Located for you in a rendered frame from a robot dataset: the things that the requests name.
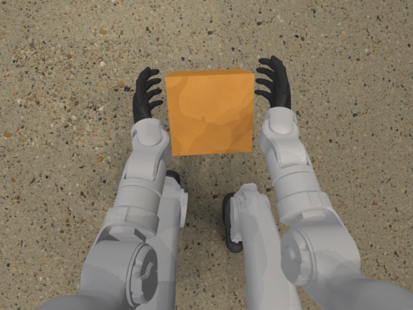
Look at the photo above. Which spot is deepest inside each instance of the robot shin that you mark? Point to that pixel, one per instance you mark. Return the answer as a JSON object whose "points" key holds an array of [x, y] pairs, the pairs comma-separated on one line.
{"points": [[172, 181], [246, 187]]}

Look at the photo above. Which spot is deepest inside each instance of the robot right upper arm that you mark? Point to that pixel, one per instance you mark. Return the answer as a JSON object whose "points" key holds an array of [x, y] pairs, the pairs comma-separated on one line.
{"points": [[324, 261]]}

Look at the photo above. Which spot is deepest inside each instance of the robot left shin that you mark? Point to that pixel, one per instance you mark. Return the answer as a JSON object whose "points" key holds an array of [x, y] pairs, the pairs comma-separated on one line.
{"points": [[172, 181]]}

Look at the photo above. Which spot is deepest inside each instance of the robot left upper arm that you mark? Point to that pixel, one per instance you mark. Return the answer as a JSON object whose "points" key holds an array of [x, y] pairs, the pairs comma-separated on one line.
{"points": [[117, 275]]}

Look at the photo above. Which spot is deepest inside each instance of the robot right forearm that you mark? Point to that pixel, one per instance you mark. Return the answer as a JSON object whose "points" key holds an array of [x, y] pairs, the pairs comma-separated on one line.
{"points": [[300, 201]]}

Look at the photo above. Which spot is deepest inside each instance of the carton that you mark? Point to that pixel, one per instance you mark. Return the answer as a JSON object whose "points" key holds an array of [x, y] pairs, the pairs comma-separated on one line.
{"points": [[210, 111]]}

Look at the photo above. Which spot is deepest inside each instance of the robot right hand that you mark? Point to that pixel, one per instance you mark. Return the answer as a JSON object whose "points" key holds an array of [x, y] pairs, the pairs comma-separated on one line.
{"points": [[280, 88]]}

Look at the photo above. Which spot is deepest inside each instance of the robot left hand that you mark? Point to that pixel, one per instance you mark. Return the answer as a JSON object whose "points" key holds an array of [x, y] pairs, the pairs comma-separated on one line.
{"points": [[141, 107]]}

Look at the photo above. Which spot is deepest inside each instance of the robot right shin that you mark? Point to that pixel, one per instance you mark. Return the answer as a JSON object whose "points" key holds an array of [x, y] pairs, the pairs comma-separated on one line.
{"points": [[246, 187]]}

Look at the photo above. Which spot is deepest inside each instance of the robot left forearm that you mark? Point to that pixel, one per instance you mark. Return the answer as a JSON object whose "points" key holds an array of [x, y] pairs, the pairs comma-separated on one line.
{"points": [[133, 218]]}

